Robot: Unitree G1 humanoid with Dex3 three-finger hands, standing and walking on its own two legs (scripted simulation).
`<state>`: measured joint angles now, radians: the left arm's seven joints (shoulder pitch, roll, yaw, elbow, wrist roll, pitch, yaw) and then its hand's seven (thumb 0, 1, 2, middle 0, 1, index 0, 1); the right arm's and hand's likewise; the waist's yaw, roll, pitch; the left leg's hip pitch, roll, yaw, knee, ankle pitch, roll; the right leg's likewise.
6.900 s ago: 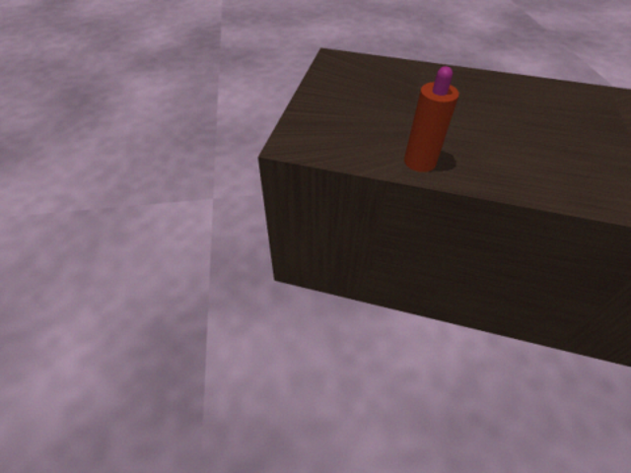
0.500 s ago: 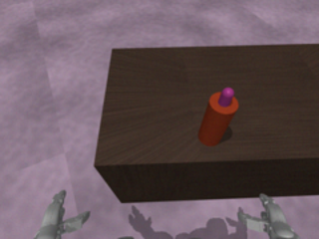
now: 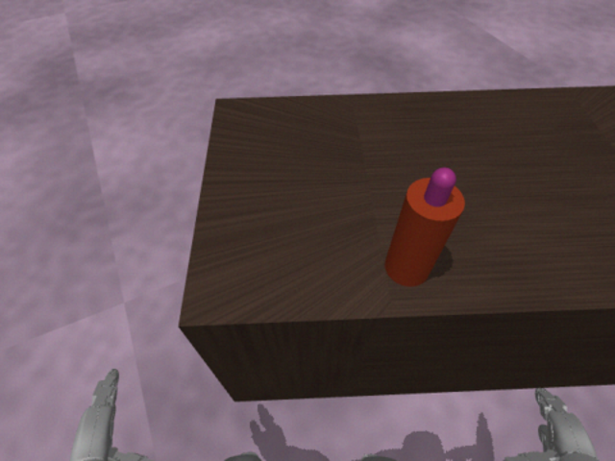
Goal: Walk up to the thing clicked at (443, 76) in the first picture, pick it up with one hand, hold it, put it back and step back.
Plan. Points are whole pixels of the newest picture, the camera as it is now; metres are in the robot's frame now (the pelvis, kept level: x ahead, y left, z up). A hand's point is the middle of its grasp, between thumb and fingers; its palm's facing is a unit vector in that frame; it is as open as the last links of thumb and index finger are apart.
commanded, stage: go down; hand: right
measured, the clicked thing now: (423, 227) +0.45 -0.18 -0.02
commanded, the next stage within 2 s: none
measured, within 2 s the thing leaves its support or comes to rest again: neither
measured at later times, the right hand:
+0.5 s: hand (525, 435) +0.17 -0.28 -0.10, palm faces +0.15 +0.94 -0.29, open 17.6 cm
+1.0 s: hand (550, 345) +0.27 -0.32 -0.04, palm faces +0.21 +0.96 -0.20, open 17.5 cm
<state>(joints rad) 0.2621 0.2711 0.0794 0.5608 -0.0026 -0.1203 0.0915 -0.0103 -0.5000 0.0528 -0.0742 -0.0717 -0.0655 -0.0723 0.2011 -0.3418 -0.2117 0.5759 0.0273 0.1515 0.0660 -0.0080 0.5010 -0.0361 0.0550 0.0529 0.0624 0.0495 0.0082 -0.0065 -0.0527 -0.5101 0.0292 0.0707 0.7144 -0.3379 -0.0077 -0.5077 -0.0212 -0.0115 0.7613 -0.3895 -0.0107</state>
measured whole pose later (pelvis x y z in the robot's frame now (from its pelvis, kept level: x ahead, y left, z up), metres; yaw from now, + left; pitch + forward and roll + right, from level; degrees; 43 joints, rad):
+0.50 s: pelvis +0.01 +0.00 -0.01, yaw +0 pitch +10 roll +2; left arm 0.35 0.26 0.06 0.42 -0.01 -0.13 0.11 -0.01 -0.53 0.04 -0.07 -0.07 -0.06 -0.06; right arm 0.31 -0.37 -0.25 0.34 0.06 0.26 0.10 -0.01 0.56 -0.03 0.05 0.06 0.06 0.05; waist 0.01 -0.01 -0.09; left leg -0.58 0.03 0.08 0.82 -0.40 -0.01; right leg -0.58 -0.03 0.00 0.88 -0.46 -0.01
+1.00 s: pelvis +0.00 +0.00 -0.02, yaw +0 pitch +10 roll +2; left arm 0.35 0.26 0.00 0.40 -0.01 -0.17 0.13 -0.01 -0.53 0.04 -0.06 -0.06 -0.06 -0.06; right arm -0.01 -0.50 -0.40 0.53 0.12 0.15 0.24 -0.01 0.54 -0.02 0.06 0.05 0.07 0.05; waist 0.04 -0.01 -0.09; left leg -0.61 0.03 0.08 0.84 -0.40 -0.01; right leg -0.62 -0.03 0.01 0.91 -0.46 -0.01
